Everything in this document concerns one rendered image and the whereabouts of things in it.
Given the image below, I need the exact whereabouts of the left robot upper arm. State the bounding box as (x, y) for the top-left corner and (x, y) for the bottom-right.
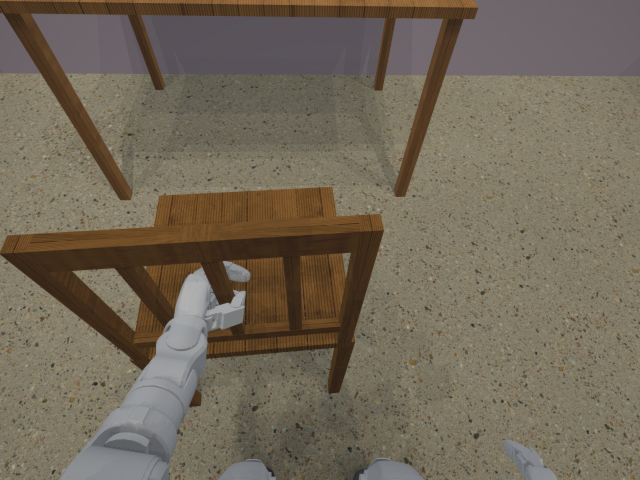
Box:
(65, 445), (169, 480)

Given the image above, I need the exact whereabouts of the table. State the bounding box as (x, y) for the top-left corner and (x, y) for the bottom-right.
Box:
(0, 0), (478, 200)

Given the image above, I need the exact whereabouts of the robot right shin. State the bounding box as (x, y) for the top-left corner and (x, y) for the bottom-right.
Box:
(367, 458), (391, 470)

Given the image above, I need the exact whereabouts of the robot right hand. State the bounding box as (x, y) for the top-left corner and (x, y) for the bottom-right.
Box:
(503, 440), (558, 480)

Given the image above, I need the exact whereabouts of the robot left hand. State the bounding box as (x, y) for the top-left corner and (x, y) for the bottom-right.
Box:
(174, 261), (250, 332)

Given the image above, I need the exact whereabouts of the left robot forearm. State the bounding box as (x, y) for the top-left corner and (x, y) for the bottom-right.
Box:
(59, 315), (208, 480)

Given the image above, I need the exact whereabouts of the chair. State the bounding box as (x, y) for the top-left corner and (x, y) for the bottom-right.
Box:
(0, 187), (384, 407)

